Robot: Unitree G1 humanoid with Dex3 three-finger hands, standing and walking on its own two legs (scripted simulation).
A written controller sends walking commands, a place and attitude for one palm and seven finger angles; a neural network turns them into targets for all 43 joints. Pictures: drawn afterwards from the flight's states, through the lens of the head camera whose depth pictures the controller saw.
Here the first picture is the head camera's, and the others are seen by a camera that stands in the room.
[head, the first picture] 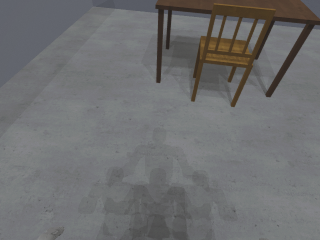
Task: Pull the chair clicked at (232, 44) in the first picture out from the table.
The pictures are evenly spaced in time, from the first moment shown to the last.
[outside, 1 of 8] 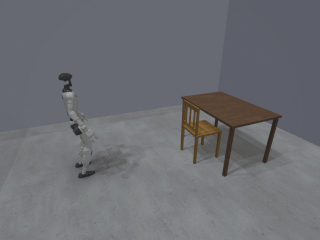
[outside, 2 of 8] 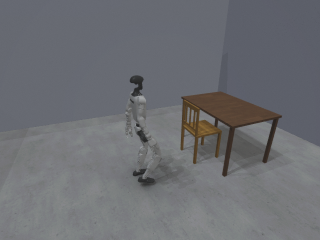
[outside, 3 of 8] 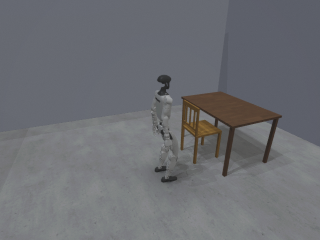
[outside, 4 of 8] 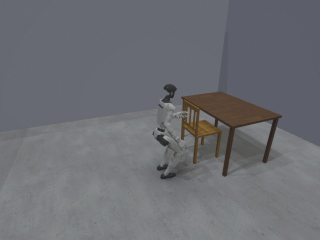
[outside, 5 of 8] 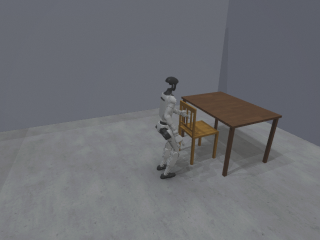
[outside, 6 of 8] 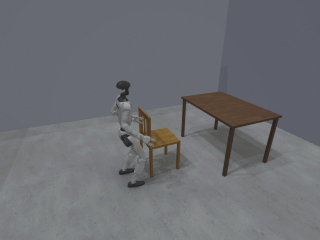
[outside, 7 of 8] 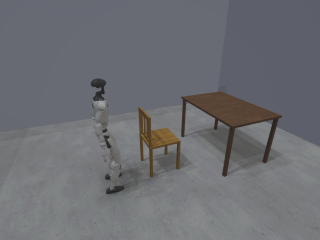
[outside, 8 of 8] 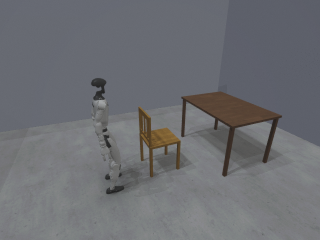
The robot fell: no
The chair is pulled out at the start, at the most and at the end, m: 0.00 0.66 0.66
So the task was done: yes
